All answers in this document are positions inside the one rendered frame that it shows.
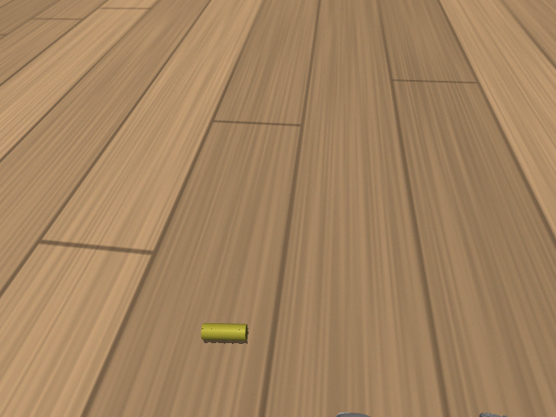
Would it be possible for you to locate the can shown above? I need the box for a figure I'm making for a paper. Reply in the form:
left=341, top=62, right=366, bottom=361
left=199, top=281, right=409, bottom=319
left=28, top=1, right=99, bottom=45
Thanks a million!
left=201, top=323, right=248, bottom=341

